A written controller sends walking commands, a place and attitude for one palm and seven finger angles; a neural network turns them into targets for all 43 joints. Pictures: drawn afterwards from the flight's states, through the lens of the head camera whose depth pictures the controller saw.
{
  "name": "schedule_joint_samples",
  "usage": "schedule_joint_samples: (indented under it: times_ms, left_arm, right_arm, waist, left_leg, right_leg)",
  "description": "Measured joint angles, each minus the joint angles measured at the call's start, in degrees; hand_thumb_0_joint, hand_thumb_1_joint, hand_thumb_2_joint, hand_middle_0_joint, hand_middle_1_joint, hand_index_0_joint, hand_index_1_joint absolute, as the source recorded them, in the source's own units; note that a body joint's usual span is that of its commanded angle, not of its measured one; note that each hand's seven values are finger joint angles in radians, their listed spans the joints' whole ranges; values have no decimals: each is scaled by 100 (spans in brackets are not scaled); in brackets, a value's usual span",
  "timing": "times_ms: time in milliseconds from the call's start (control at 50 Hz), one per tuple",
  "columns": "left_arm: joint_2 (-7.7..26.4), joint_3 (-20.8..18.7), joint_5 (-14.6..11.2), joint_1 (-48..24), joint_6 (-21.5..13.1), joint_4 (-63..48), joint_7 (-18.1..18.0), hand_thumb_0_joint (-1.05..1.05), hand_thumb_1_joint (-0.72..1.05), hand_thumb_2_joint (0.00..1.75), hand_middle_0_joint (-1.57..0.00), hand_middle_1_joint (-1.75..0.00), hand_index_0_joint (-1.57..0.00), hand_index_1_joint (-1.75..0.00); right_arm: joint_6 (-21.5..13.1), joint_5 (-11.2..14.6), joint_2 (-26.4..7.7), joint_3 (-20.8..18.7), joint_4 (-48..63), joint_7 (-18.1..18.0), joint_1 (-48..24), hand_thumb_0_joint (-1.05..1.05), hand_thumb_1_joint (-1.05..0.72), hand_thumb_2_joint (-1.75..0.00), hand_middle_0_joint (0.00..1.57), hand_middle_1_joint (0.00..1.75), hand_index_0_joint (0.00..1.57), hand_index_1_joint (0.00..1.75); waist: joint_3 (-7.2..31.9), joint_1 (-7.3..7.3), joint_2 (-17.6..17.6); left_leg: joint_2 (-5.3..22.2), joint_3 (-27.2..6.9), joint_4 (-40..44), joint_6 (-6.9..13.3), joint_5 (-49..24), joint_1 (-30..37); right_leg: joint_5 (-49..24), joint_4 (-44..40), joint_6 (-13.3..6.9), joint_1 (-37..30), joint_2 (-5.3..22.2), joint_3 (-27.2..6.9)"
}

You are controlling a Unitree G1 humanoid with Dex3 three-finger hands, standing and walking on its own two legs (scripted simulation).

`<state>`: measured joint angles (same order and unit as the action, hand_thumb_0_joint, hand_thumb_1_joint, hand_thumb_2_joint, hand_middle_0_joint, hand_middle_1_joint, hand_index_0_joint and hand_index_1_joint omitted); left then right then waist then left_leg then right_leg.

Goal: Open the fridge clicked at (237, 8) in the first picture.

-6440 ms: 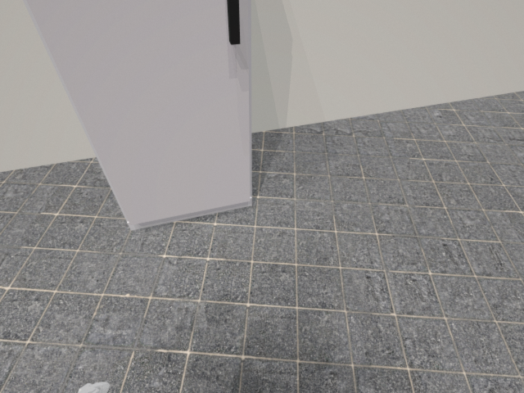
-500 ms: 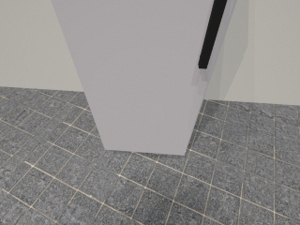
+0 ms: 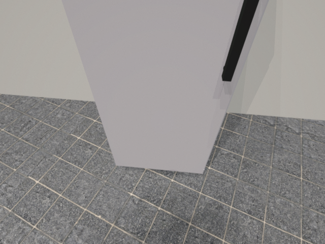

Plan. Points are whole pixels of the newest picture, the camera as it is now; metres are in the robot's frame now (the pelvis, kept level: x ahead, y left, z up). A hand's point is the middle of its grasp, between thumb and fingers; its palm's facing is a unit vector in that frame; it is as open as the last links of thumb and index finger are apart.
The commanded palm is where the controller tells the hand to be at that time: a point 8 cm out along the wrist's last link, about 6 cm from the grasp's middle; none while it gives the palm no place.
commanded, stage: look again from close up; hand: right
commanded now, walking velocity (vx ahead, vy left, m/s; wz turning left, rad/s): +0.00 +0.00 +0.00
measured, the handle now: (241, 22) +0.62 -0.16 +0.26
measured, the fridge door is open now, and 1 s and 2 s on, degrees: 0 0 0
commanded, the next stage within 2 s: shuffle to correct the standing spot in 0.10 s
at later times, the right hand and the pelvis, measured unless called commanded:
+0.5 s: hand out of the picture +0.03 -0.19 -0.19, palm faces -0.01 +0.98 -0.21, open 7.3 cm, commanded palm none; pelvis +0.03 +0.00 -0.01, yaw +1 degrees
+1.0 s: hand (223, 214) +0.26 -0.18 -0.19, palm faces -0.01 +0.98 -0.19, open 7.3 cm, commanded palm none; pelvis +0.16 +0.01 -0.03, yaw -1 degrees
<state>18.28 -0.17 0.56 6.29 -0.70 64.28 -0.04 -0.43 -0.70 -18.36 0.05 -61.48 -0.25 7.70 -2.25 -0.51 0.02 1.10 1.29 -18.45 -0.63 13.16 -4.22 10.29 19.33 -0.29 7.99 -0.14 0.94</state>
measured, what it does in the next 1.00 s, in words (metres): walks ahead: left foot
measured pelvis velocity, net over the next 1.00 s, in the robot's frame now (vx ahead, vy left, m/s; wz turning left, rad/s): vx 0.16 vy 0.01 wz -0.01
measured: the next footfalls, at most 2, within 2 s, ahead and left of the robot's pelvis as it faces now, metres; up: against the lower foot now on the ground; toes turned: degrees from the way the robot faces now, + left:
left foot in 1.00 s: +0.31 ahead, +0.12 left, +0.00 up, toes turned +7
right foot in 1.34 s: +0.21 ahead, -0.12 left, +0.00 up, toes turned -6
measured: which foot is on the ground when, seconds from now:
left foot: down 0.00-0.66, up 0.68-0.98, down 1.00-1.00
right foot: down 0.00-1.00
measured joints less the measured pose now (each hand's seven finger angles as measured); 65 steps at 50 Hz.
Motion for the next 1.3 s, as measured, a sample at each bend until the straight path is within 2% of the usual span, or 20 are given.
schedule_joint_samples:
  times_ms: [280,440,560,640,680,740,780,820,880,940,980,1000,1060,1120,1220,1300]
  left_arm:
    - [-37,26,7,88,23,61,-40,1,91,90,-20,-30,-20,-30]
    - [-447,66,56,521,72,108,-8,0,91,90,-20,-30,-20,-30]
    - [-760,65,46,942,35,186,-23,0,91,90,-20,-30,-20,-30]
    - [-916,11,41,1130,4,187,-40,1,91,90,-20,-30,-20,-30]
    - [-988,-31,59,1155,-119,149,-68,1,91,90,-20,-30,-20,-30]
    - [-1054,-32,83,1345,-327,51,-200,0,91,90,-20,-30,-20,-30]
    - [-1122,-25,90,1546,-359,61,-239,0,91,90,-20,-30,-20,-30]
    - [-1198,-24,86,1742,-345,144,-248,0,91,90,-20,-30,-20,-30]
    - [-1274,-29,82,1979,-299,293,-253,0,91,90,-20,-30,-20,-30]
    - [-1285,-60,68,2121,-233,417,-245,0,91,90,-20,-30,-20,-30]
    - [-1267,-97,36,2221,-171,478,-235,0,91,90,-20,-30,-20,-30]
    - [-1286,-111,9,2300,-138,495,-222,0,90,90,-20,-30,-20,-30]
    - [-1130,-190,-77,2047,29,482,-216,1,91,90,-21,-30,-20,-30]
    - [-991,-279,-73,1557,162,234,-262,1,91,90,-20,-30,-20,-30]
    - [-888,-348,-5,795,209,-305,-195,0,91,90,-20,-30,-19,-30]
    - [-859,-362,20,490,157,-637,-142,0,91,90,-20,-30,-19,-30]
  right_arm:
    - [43,13,77,7,-140,-29,180,1,-91,-90,20,30,21,30]
    - [130,-30,438,20,-223,18,677,0,-91,-90,20,30,20,30]
    - [57,-23,759,-37,-284,24,1108,0,-91,-90,20,30,20,30]
    - [-1,-31,874,-123,-329,-14,1408,0,-91,-90,20,30,21,30]
    - [45,-14,901,-145,-407,-22,1504,0,-91,-90,20,30,20,30]
    - [143,-19,944,-151,-495,-45,1413,1,-91,-90,20,30,20,30]
    - [157,-24,917,-202,-419,-25,1225,1,-91,-90,20,30,20,30]
    - [154,-25,871,-250,-253,23,973,1,-91,-90,20,30,20,30]
    - [129,-18,832,-297,27,69,531,1,-92,-90,20,30,20,30]
    - [54,-6,789,-317,255,91,158,1,-93,-90,20,30,20,30]
    - [-39,-13,767,-319,371,76,30,1,-92,-90,20,30,20,30]
    - [-109,-26,723,-314,428,58,14,1,-92,-90,20,30,20,30]
    - [-215,-14,810,-290,419,-40,-146,0,-92,-90,20,30,20,30]
    - [-79,-37,867,-249,463,-135,-284,0,-92,-90,20,30,20,30]
    - [148,-88,957,-246,578,-176,-409,0,-91,-90,20,30,20,30]
    - [249,-113,969,-255,647,-149,-287,0,-91,-90,20,30,21,30]
  waist:
    - [20,26,-12]
    - [244,58,-39]
    - [217,65,-6]
    - [164,78,-117]
    - [108,81,-254]
    - [-6,-69,-199]
    - [-88,-153,-160]
    - [-169,-178,-142]
    - [-308,-183,-90]
    - [-439,-227,-8]
    - [-453,-242,31]
    - [-402,-253,-54]
    - [-454,-282,136]
    - [-475,-308,160]
    - [-447,-176,-3]
    - [-336,-52,-94]
  left_leg:
    - [-11,-4,54,1,1,78]
    - [-7,-84,-556,10,486,-65]
    - [-68,-30,-896,11,886,-45]
    - [-8,12,-1135,-46,1200,8]
    - [104,-16,-1926,15,1228,-309]
    - [4,50,-3900,116,1530,-1212]
    - [36,194,-4434,121,1408,-1724]
    - [133,304,-4356,87,1126,-2134]
    - [265,436,-3457,71,558,-2472]
    - [226,576,-2354,161,105,-2422]
    - [126,657,-1712,229,-390,-2139]
    - [171,633,-1439,310,-837,-1938]
    - [69,793,-1760,373,-276,-1805]
    - [68,871,-1640,330,-249,-1687]
    - [175,840,-1413,280,-474,-1746]
    - [278,793,-1461,156,-545,-1886]
  right_leg:
    - [18,-26,14,-68,12,5]
    - [522,578,4,46,24,82]
    - [1095,1312,-15,230,95,36]
    - [1497,1656,-70,236,130,282]
    - [1560,1563,-182,86,48,433]
    - [1533,1282,-216,-215,80,497]
    - [1443,976,-205,-438,92,453]
    - [1335,645,-182,-658,94,407]
    - [1240,256,-123,-956,105,356]
    - [1375,223,-32,-1179,170,328]
    - [1664,621,25,-1197,240,302]
    - [1832,1124,46,-1048,211,298]
    - [2186,3214,-21,-186,285,-50]
    - [2254,4068,-8,628,276,-59]
    - [1955,3894,100,1436,286,126]
    - [1565,3110,144,1379,279,193]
